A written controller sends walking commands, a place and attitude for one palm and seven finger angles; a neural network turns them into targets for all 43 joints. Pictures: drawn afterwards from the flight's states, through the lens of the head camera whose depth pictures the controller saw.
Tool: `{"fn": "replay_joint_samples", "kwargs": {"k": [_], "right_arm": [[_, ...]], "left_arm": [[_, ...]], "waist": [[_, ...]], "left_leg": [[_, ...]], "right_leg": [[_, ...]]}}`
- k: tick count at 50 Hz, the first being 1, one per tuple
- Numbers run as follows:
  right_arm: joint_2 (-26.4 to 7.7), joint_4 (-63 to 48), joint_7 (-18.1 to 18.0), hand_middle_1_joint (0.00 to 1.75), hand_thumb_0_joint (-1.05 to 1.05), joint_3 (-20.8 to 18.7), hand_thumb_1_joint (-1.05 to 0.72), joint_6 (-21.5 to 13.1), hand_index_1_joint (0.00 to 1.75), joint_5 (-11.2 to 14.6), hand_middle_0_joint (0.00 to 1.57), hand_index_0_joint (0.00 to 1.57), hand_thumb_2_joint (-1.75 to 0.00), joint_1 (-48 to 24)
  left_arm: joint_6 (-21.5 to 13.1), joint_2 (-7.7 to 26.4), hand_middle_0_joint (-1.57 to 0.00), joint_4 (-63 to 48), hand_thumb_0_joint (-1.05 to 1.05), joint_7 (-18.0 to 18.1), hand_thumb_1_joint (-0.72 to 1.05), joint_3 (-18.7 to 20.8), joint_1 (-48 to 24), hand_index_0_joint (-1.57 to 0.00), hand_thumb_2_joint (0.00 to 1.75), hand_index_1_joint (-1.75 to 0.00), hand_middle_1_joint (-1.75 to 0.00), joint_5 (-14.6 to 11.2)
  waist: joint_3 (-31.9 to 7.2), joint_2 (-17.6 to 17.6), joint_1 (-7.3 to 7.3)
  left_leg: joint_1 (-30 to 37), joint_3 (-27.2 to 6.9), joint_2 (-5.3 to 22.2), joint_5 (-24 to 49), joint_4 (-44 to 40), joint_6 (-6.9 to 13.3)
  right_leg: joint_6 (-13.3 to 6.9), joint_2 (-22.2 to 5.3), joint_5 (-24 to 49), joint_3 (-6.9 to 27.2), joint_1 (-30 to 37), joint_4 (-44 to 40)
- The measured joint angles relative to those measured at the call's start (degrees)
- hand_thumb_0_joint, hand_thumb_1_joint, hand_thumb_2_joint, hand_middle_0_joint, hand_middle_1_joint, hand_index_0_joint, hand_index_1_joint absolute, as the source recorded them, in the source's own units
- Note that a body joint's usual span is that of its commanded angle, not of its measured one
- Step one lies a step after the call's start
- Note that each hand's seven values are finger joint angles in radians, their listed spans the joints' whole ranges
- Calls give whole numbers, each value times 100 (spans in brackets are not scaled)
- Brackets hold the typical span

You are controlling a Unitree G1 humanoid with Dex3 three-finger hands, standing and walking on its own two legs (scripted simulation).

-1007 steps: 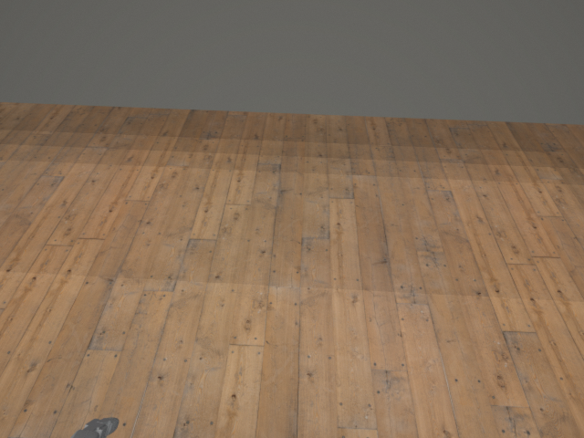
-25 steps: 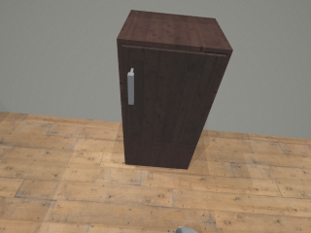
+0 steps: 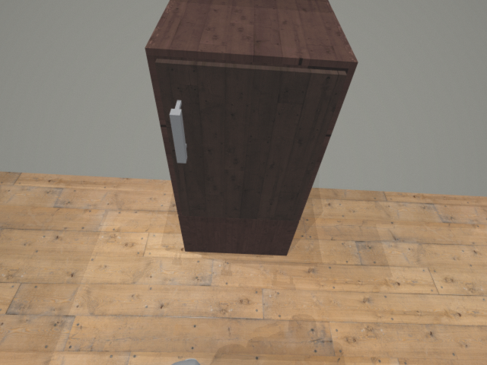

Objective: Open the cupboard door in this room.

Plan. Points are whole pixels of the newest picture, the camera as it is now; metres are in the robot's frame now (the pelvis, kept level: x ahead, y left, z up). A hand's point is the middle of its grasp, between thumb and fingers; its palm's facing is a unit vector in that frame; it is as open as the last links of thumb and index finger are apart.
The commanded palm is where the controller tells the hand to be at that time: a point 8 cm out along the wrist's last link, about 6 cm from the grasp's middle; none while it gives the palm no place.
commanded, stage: shuffle to correct the standing spot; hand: left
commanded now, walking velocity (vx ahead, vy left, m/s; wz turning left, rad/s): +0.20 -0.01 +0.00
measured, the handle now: (180, 132) +0.64 +0.18 -0.02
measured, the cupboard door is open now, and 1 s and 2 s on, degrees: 0 0 0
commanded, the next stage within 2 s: come to a stop and stand still in 0.22 s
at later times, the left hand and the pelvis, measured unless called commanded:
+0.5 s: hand out of the picture +0.15 +0.14 -0.17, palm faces +0.04 -0.98 -0.21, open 7.2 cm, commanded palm none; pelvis +0.12 -0.03 -0.01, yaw +1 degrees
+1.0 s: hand (156, 356) +0.17 +0.17 -0.17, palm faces +0.02 -0.97 -0.24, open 7.3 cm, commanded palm none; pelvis +0.11 -0.02 -0.01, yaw -1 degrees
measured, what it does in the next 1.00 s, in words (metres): walks ahead: left foot, then right foot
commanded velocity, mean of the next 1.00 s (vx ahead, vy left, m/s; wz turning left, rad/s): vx -0.02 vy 0.02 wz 0.00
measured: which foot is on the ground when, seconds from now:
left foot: up 0.00-0.02, down 0.04-1.00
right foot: down 0.00-0.04, up 0.06-0.38, down 0.40-1.00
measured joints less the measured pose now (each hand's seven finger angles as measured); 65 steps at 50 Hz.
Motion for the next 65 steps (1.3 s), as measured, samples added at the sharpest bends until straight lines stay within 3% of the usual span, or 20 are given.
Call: {"fn": "replay_joint_samples", "kwargs": {"k": [2,5,7,9,12,15,18,20,23,25,27,31,39,42,46,49,54,65], "right_arm": [[-72,-177,-20,30,0,37,-92,-143,30,-12,19,20,-90,-135],[9,-276,-83,30,0,92,-92,-220,30,-41,19,20,-90,-362],[80,-279,-116,30,0,123,-92,-238,30,-38,19,20,-90,-380],[106,-219,-181,30,0,109,-93,-257,30,-22,19,20,-90,-353],[49,-109,-190,30,0,103,-94,-252,30,-21,20,20,-90,-290],[27,-31,-163,30,0,105,-94,-201,30,-35,20,20,-90,-219],[24,38,-139,30,0,101,-94,-116,30,-37,20,20,-90,-116],[53,101,-133,30,0,118,-93,-58,30,-3,20,20,-90,-4],[10,312,-168,30,0,147,-92,87,30,44,20,20,-90,-27],[48,405,-197,30,0,169,-92,161,30,76,19,20,-90,-96],[101,417,-217,30,0,179,-92,195,30,113,19,20,-90,-177],[84,363,-249,30,1,135,-92,265,30,102,19,20,-90,-308],[6,20,-249,30,0,62,-92,335,30,37,19,20,-90,-627],[-58,-97,-212,30,0,55,-92,329,30,57,19,20,-90,-738],[-168,-453,-115,30,0,22,-92,319,30,72,19,20,-90,-749],[-149,-570,-99,30,0,49,-92,243,30,77,19,20,-90,-715],[-75,-553,-70,30,0,198,-91,206,30,26,19,20,-90,-532],[-181,-173,-80,30,0,272,-92,180,30,6,20,20,-90,-169]], "left_arm": [[62,-35,-20,40,0,-44,94,-22,183,-20,90,-30,-30,-18],[209,18,-20,148,0,-83,93,-9,218,-20,90,-30,-30,-12],[237,40,-20,179,1,-113,92,-1,145,-20,90,-30,-30,17],[219,22,-20,124,1,-138,92,-1,56,-20,90,-30,-30,34],[198,-61,-20,5,1,-128,92,-19,-53,-20,90,-30,-30,52],[210,-34,-20,-7,2,-96,94,-8,-118,-20,90,-30,-30,60],[171,-17,-20,-26,2,-117,94,-16,-184,-20,90,-30,-30,51],[64,26,-20,-75,2,-101,94,-40,-168,-20,90,-30,-30,46],[0,-84,-20,34,2,-2,94,-100,-268,-20,90,-30,-30,8],[8,-92,-20,89,2,61,94,-125,-311,-20,90,-30,-30,-9],[55,-73,-20,110,2,109,95,-136,-362,-20,90,-30,-30,-26],[211,-54,-20,67,2,137,95,-105,-463,-21,90,-30,-30,-75],[414,24,-20,-207,1,151,93,-30,-706,-20,90,-30,-30,-56],[354,-5,-20,-285,1,179,92,-77,-661,-20,90,-30,-30,-39],[218,-51,-20,-454,1,227,91,-192,-403,-20,90,-30,-30,-1],[233,-4,-20,-492,1,218,91,-223,-341,-21,90,-30,-30,-9],[353,80,-20,-546,1,167,91,-237,-361,-21,90,-30,-30,-16],[304,186,-20,-340,1,88,91,-264,-93,-20,90,-30,-30,-28]], "waist": [[0,52,70],[29,-149,102],[-2,-216,121],[-31,-224,175],[-64,-151,241],[-52,-70,205],[2,36,132],[0,-4,137],[69,235,120],[94,227,110],[143,153,114],[264,106,134],[367,-8,250],[318,103,258],[170,249,185],[125,213,132],[-27,197,178],[-93,125,147]], "left_leg": [[332,-43,-2,243,-703,70],[321,108,-94,187,-420,276],[478,147,-167,171,-641,282],[689,156,-232,309,-1018,234],[974,152,-271,428,-1459,226],[1171,133,-259,376,-1598,167],[1246,75,-211,142,-1393,66],[1169,66,-225,-174,-966,-20],[946,-148,-110,-1024,-184,-67],[832,-196,-124,-1154,8,-119],[828,-184,-161,-930,-213,-177],[994,-125,-158,276,-878,-171],[881,-20,-213,45,-799,6],[813,-39,-135,73,-765,-33],[683,-182,-172,-522,-259,-49],[890,-171,-265,-18,-518,41],[992,-107,-329,40,-770,161],[977,-61,-410,355,-1280,221]], "right_leg": [[-27,44,-379,47,-125,533],[-214,-23,-1033,180,-918,2558],[-247,-86,-761,144,-1467,3571],[-208,-193,-416,80,-1816,3801],[-132,-309,-209,-3,-1968,3203],[-98,-336,-227,-61,-1806,2260],[-85,-278,-95,-133,-1431,1361],[-122,-269,400,-70,-1088,687],[-203,-129,161,-235,-968,910],[-236,-103,41,-293,-813,786],[-256,-110,41,-296,-718,698],[-214,-107,-114,-315,-666,884],[-162,-174,-130,-219,-864,1044],[-189,-94,-26,-240,-866,923],[-200,-53,8,-213,-881,959],[-127,-131,-54,-177,-827,1093],[-36,-171,152,-119,-733,806],[11,-200,456,-60,-774,333]]}}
